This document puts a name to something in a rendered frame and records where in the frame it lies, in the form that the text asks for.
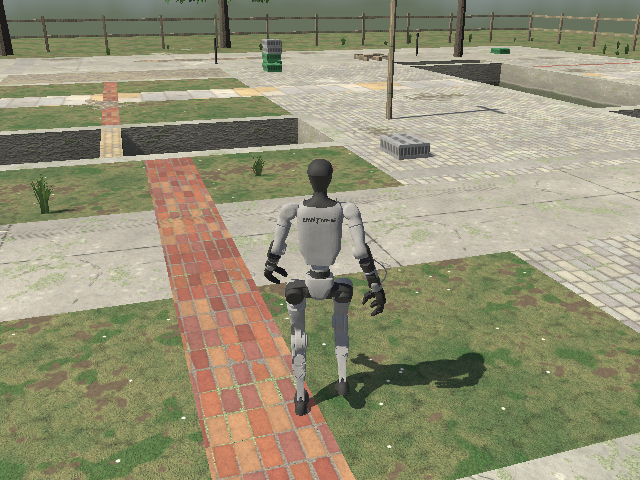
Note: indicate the robot left forearm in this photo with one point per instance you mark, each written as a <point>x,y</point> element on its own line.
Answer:
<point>272,259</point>

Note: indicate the robot right hand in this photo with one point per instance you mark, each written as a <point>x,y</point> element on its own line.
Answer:
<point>379,302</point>

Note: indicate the robot right shin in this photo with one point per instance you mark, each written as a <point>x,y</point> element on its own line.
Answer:
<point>342,348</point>

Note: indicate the robot left thigh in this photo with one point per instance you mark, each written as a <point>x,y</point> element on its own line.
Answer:
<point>296,304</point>

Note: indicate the robot right upper arm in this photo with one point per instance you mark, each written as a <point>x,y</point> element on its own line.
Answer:
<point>351,212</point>

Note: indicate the robot right forearm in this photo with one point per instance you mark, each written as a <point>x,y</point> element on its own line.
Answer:
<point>370,272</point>

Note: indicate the robot left upper arm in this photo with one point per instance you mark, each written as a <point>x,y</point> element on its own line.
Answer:
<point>287,213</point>

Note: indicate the robot left hand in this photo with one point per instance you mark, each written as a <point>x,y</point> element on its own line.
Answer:
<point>270,277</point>

